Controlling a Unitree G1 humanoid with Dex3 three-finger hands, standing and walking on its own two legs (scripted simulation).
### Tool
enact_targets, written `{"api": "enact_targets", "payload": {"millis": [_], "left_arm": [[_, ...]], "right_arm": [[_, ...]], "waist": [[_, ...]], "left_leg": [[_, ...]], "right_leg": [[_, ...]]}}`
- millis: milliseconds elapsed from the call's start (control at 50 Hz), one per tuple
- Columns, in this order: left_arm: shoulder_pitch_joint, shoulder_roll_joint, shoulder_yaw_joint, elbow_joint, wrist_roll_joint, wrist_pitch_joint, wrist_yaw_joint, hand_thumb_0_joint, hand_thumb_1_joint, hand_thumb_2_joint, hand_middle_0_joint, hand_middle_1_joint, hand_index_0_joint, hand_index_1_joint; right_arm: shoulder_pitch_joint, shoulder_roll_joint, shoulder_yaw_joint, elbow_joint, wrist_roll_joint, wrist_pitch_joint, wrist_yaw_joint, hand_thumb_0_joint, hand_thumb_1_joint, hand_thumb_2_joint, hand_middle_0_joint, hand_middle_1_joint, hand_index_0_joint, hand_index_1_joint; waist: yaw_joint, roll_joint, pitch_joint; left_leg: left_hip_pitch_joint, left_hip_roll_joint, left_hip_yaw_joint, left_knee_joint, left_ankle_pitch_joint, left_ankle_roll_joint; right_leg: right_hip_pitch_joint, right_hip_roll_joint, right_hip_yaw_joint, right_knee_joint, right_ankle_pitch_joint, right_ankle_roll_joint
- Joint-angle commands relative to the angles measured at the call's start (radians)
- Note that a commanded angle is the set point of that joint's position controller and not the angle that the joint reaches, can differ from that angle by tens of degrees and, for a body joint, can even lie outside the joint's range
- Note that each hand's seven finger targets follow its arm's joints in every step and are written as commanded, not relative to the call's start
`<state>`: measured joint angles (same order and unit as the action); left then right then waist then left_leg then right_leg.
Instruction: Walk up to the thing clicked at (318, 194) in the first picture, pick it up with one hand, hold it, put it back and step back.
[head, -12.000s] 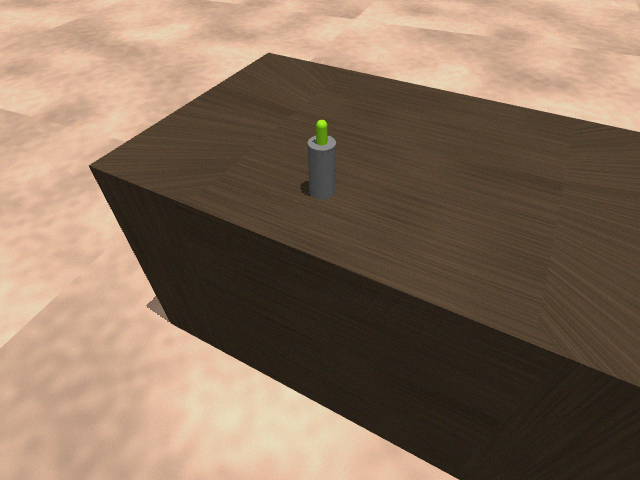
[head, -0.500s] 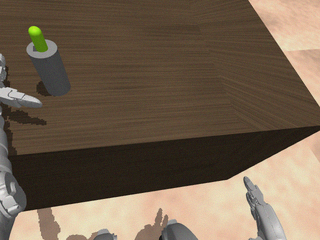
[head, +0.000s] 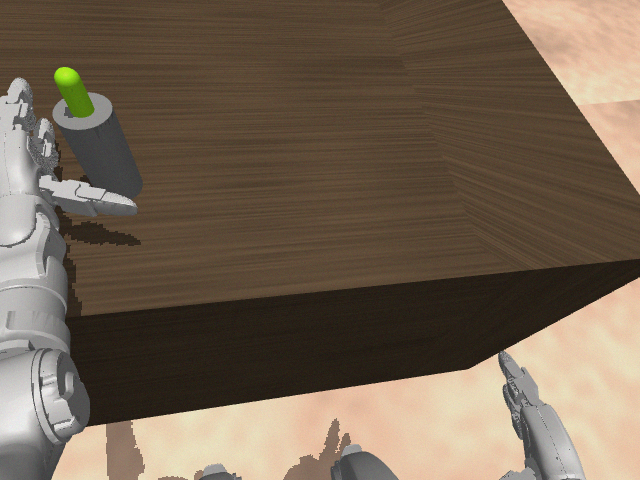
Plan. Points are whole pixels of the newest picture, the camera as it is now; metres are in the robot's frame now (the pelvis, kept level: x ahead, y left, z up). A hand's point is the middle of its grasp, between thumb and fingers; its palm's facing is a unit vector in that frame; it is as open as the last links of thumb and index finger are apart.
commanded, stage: rest palm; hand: left
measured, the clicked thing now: (96, 137) +0.54 +0.20 +0.09
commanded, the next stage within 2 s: close in 0.02 s
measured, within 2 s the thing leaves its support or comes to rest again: leaves its support in 1.24 s
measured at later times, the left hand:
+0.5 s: hand (100, 145) +0.54 +0.20 +0.08, palm faces +0.18 -0.98 +0.00, open 14.4 cm
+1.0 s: hand (99, 165) +0.52 +0.20 +0.07, palm faces +0.16 -0.99 -0.02, open 8.3 cm
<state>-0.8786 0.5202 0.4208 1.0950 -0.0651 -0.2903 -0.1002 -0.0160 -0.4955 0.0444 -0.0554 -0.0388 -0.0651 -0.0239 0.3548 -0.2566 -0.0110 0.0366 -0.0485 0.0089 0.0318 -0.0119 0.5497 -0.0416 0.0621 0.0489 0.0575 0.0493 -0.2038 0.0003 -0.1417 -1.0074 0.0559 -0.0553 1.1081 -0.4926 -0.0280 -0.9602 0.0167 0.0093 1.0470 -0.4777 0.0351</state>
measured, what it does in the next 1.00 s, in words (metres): stands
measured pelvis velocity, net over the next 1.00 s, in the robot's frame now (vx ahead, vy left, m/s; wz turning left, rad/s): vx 0.00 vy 0.00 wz -0.01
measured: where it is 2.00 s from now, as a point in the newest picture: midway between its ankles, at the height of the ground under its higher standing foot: outside the picture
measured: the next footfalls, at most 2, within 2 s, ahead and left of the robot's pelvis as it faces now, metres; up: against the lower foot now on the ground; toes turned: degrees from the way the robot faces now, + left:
none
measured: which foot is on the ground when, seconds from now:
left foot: down 0.00-1.00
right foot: down 0.00-1.00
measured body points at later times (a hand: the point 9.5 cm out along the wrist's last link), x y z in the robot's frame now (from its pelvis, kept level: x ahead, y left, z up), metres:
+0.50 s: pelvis -0.01 +0.00 -0.01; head +0.13 +0.03 +0.42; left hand +0.53 +0.25 +0.08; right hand +0.14 -0.27 -0.01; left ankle +0.01 +0.13 -0.66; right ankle +0.01 -0.15 -0.66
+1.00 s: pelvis +0.00 +0.00 +0.00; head +0.12 +0.04 +0.43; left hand +0.50 +0.25 +0.07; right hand +0.15 -0.26 -0.01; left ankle +0.01 +0.13 -0.66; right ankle +0.01 -0.15 -0.66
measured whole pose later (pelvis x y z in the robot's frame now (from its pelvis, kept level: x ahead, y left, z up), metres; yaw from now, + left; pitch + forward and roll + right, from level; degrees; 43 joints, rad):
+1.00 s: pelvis +0.00 +0.00 +0.00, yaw +0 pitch +23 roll -3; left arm -0.85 0.49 0.41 1.09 -0.05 -0.33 -0.05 -0.02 -0.18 0.85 -0.88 -0.97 -0.92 -0.98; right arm 0.37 -0.25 -0.02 0.00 -0.05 0.04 0.05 -0.01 0.52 -0.05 0.06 0.05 0.06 0.05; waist -0.22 0.01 -0.15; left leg -1.02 0.06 -0.05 1.12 -0.50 -0.02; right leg -0.97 0.02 0.02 1.06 -0.48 0.04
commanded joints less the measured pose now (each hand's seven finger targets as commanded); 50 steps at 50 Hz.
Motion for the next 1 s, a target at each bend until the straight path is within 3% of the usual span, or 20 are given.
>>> {"api": "enact_targets", "payload": {"millis": [0, 100, 200, 220, 260, 300, 340, 380, 460, 500, 560, 640, 660, 720, 760, 800, 840, 880, 940, 980], "left_arm": [[-0.483, 0.226, -0.006, -0.235, 0.005, -0.082, 0.018, 0.000, -0.608, 0.037, -0.100, -0.014, -0.092, -0.024], [-0.447, 0.211, 0.005, -0.204, 0.017, -0.100, 0.035, 0.000, -0.611, 0.035, -0.104, -0.015, -0.095, -0.027], [-0.517, 0.274, 0.047, -0.211, 0.017, -0.121, 0.045, 0.000, -0.512, 0.148, -0.404, -0.261, -0.405, -0.260], [-0.505, 0.252, 0.039, -0.143, 0.019, -0.121, 0.046, 0.000, -0.493, 0.158, -0.432, -0.281, -0.433, -0.280], [-0.539, 0.313, 0.057, -0.164, 0.037, -0.127, 0.053, 0.000, -0.444, 0.181, -0.474, -0.320, -0.481, -0.313], [-0.542, 0.254, 0.031, -0.115, 0.039, -0.127, 0.054, 0.000, -0.402, 0.185, -0.497, -0.329, -0.507, -0.319], [-0.555, 0.267, 0.031, -0.096, 0.040, -0.129, 0.049, 0.000, -0.380, 0.205, -0.510, -0.346, -0.519, -0.337], [-0.575, 0.330, 0.052, -0.134, 0.052, -0.130, 0.045, 0.000, -0.313, 0.253, -0.564, -0.395, -0.572, -0.386], [-0.529, 0.300, 0.045, -0.039, 0.050, -0.109, 0.046, 0.000, -0.286, 0.372, -0.681, -0.528, -0.686, -0.523], [-0.589, 0.352, 0.063, -0.144, 0.054, -0.119, 0.051, 0.000, -0.215, 0.417, -0.738, -0.575, -0.743, -0.571], [-0.481, 0.271, 0.025, -0.032, 0.051, -0.098, 0.035, 0.000, -0.123, 0.500, -0.831, -0.680, -0.840, -0.671], [-0.520, 0.296, 0.036, -0.164, 0.040, -0.114, 0.036, 0.000, 0.015, 0.625, -0.959, -0.810, -0.970, -0.801], [-0.493, 0.256, 0.021, -0.132, 0.031, -0.108, 0.033, 0.000, 0.026, 0.653, -0.993, -0.852, -1.007, -0.840], [-0.450, 0.260, 0.031, -0.176, 0.024, -0.107, 0.044, 0.000, 0.097, 0.748, -1.081, -0.947, -1.091, -0.939], [-0.460, 0.242, 0.024, -0.215, 0.017, -0.114, 0.047, 0.000, 0.184, 0.798, -1.141, -1.002, -1.152, -0.992], [-0.455, 0.230, 0.008, -0.273, 0.017, -0.117, 0.048, 0.000, 0.257, 0.882, -1.212, -1.081, -1.221, -1.073], [-0.361, 0.175, -0.004, -0.169, 0.008, -0.098, 0.046, 0.000, 0.288, 1.042, -1.291, -1.217, -1.294, -1.219], [-0.418, 0.189, -0.005, -0.247, 0.007, -0.114, 0.046, 0.000, 0.323, 1.123, -1.336, -1.278, -1.338, -1.281], [-0.388, 0.187, -0.003, -0.222, 0.007, -0.115, 0.041, 0.000, 0.313, 1.228, -1.396, -1.381, -1.402, -1.385], [-0.402, 0.194, 0.003, -0.237, 0.006, -0.118, 0.042, 0.000, 0.393, 1.302, -1.337, -1.381, -1.332, -1.401]], "right_arm": [[0.060, -0.135, -0.105, -0.141, -0.001, -0.037, -0.018, 0.000, 0.549, -0.051, 0.049, 0.051, 0.049, 0.051], [0.046, -0.128, -0.102, -0.147, -0.008, -0.029, -0.005, 0.000, 0.545, -0.052, 0.049, 0.051, 0.049, 0.051], [-0.002, -0.141, -0.108, -0.239, -0.002, -0.033, -0.005, 0.000, 0.538, -0.045, 0.049, 0.050, 0.049, 0.050], [0.005, -0.153, -0.121, -0.229, -0.006, -0.027, -0.007, 0.000, 0.531, -0.046, 0.049, 0.049, 0.049, 0.049], [0.024, -0.176, -0.146, -0.216, -0.011, -0.026, -0.009, 0.000, 0.535, -0.044, 0.049, 0.049, 0.049, 0.049], [0.017, -0.154, -0.124, -0.242, -0.016, -0.029, -0.004, 0.000, 0.536, -0.042, 0.049, 0.049, 0.049, 0.049], [0.030, -0.152, -0.118, -0.235, -0.014, -0.030, -0.005, 0.000, 0.536, -0.043, 0.049, 0.049, 0.049, 0.049], [0.031, -0.161, -0.118, -0.253, -0.015, -0.028, -0.008, 0.000, 0.539, -0.043, 0.049, 0.050, 0.049, 0.050], [0.015, -0.171, -0.130, -0.240, -0.016, -0.025, -0.009, 0.000, 0.526, -0.046, 0.049, 0.050, 0.049, 0.050], [0.005, -0.155, -0.110, -0.245, -0.016, -0.026, -0.006, 0.000, 0.527, -0.046, 0.049, 0.050, 0.049, 0.050], [0.015, -0.164, -0.124, -0.244, -0.009, -0.021, -0.011, 0.000, 0.528, -0.045, 0.049, 0.050, 0.049, 0.050], [0.025, -0.152, -0.109, -0.243, -0.010, -0.021, -0.007, 0.000, 0.529, -0.045, 0.049, 0.050, 0.049, 0.050], [0.004, -0.156, -0.115, -0.277, -0.005, -0.024, -0.009, 0.000, 0.531, -0.044, 0.049, 0.050, 0.049, 0.050], [0.056, -0.171, -0.134, -0.220, -0.003, -0.019, -0.011, 0.000, 0.531, -0.045, 0.049, 0.050, 0.048, 0.050], [0.045, -0.140, -0.104, -0.230, -0.002, -0.023, -0.006, 0.000, 0.531, -0.044, 0.049, 0.050, 0.049, 0.050], [0.059, -0.147, -0.126, -0.221, 0.002, -0.022, -0.010, 0.000, 0.530, -0.045, 0.049, 0.049, 0.048, 0.049], [0.062, -0.154, -0.124, -0.221, 0.003, -0.022, -0.009, 0.000, 0.533, -0.049, 0.048, 0.049, 0.048, 0.049], [0.054, -0.120, -0.088, -0.195, 0.000, -0.024, -0.005, 0.000, 0.532, -0.050, 0.048, 0.049, 0.048, 0.049], [0.049, -0.143, -0.115, -0.196, -0.002, -0.023, -0.006, 0.000, 0.532, -0.050, 0.048, 0.049, 0.048, 0.049], [0.032, -0.145, -0.115, -0.207, -0.001, -0.023, -0.003, 0.000, 0.540, -0.054, 0.049, 0.050, 0.049, 0.050]], "waist": [[-0.021, 0.207, -0.521], [-0.013, 0.194, -0.486], [-0.026, 0.154, -0.534], [-0.036, 0.159, -0.514], [-0.040, 0.174, -0.522], [-0.059, 0.177, -0.516], [-0.063, 0.186, -0.506], [-0.058, 0.197, -0.585], [-0.058, 0.176, -0.532], [-0.043, 0.226, -0.577], [-0.051, 0.166, -0.530], [-0.034, 0.217, -0.589], [-0.037, 0.188, -0.567], [-0.025, 0.188, -0.524], [-0.017, 0.194, -0.535], [-0.017, 0.209, -0.562], [-0.022, 0.168, -0.501], [-0.013, 0.195, -0.501], [-0.015, 0.194, -0.507], [-0.005, 0.182, -0.514]], "left_leg": [[0.425, -0.022, 0.032, -0.090, 0.451, 0.041], [0.396, -0.018, 0.023, -0.091, 0.444, 0.038], [0.338, -0.019, 0.023, -0.086, 0.425, 0.041], [0.337, -0.019, 0.022, -0.088, 0.405, 0.041], [0.353, -0.019, 0.022, -0.085, 0.378, 0.040], [0.353, -0.015, 0.017, -0.083, 0.369, 0.037], [0.356, -0.016, 0.018, -0.079, 0.362, 0.037], [0.376, -0.017, 0.020, -0.066, 0.409, 0.042], [0.312, -0.020, 0.027, -0.069, 0.343, 0.045], [0.331, -0.022, 0.028, -0.075, 0.334, 0.040], [0.304, -0.021, 0.031, -0.077, 0.352, 0.042], [0.362, -0.017, 0.025, -0.071, 0.415, 0.037], [0.356, -0.017, 0.026, -0.078, 0.403, 0.037], [0.351, -0.017, 0.028, -0.093, 0.391, 0.034], [0.370, -0.017, 0.027, -0.093, 0.397, 0.034], [0.415, -0.015, 0.027, -0.095, 0.428, 0.032], [0.394, -0.013, 0.025, -0.096, 0.438, 0.032], [0.383, -0.017, 0.030, -0.090, 0.435, 0.035], [0.393, -0.017, 0.029, -0.084, 0.460, 0.035], [0.403, -0.014, 0.024, -0.093, 0.455, 0.033]], "right_leg": [[0.195, 0.013, -0.026, -0.105, 0.437, -0.039], [0.163, 0.018, -0.036, -0.096, 0.399, -0.045], [0.231, 0.017, -0.026, -0.076, 0.423, -0.040], [0.202, 0.018, -0.026, -0.081, 0.393, -0.042], [0.170, 0.021, -0.026, -0.079, 0.361, -0.043], [0.144, 0.023, -0.033, -0.074, 0.344, -0.046], [0.132, 0.024, -0.033, -0.074, 0.337, -0.045], [0.175, 0.021, -0.028, -0.070, 0.391, -0.042], [0.168, 0.021, -0.022, -0.079, 0.352, -0.038], [0.178, 0.020, -0.022, -0.077, 0.333, -0.042], [0.183, 0.024, -0.026, -0.079, 0.359, -0.040], [0.177, 0.026, -0.034, -0.072, 0.381, -0.047], [0.183, 0.028, -0.036, -0.077, 0.378, -0.045], [0.180, 0.028, -0.038, -0.083, 0.367, -0.045], [0.186, 0.028, -0.039, -0.085, 0.363, -0.046], [0.194, 0.026, -0.039, -0.084, 0.385, -0.045], [0.178, 0.027, -0.042, -0.088, 0.393, -0.046], [0.185, 0.023, -0.035, -0.088, 0.404, -0.044], [0.178, 0.021, -0.036, -0.084, 0.417, -0.045], [0.181, 0.023, -0.039, -0.085, 0.403, -0.048]]}}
